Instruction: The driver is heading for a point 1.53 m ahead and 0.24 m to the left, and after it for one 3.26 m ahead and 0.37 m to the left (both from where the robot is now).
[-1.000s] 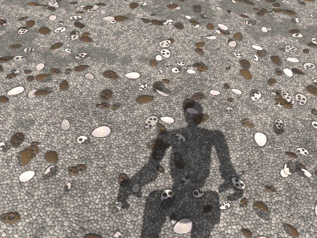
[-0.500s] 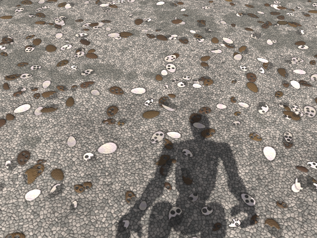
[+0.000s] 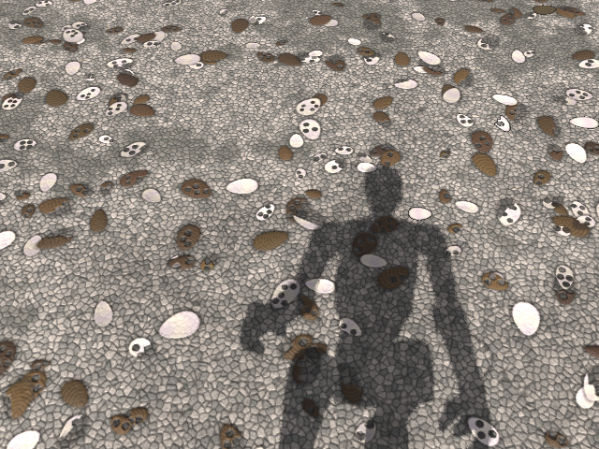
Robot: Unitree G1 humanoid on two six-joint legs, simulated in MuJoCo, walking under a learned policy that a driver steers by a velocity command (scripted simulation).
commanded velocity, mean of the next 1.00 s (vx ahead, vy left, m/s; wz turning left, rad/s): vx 0.26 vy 0.00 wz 0.00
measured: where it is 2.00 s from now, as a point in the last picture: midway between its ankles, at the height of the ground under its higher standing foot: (297, 305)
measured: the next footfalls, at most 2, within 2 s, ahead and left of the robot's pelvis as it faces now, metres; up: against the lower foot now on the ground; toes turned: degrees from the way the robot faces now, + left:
left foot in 0.44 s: +0.41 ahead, +0.09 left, +0.00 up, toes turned +3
right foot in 0.82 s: +0.35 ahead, -0.11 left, +0.00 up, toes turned +0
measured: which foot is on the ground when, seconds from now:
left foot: up 0.00-0.42, down 0.44-0.88, up 0.90-1.00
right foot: down 0.00-0.44, up 0.46-0.80, down 0.82-1.00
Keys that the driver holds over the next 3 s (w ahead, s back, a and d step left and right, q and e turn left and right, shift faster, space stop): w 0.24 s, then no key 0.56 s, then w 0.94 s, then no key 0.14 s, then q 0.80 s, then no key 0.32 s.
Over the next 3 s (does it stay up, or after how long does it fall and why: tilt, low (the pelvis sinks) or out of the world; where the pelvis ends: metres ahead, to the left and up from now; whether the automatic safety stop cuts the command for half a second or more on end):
stays up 0.85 -0.03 0.02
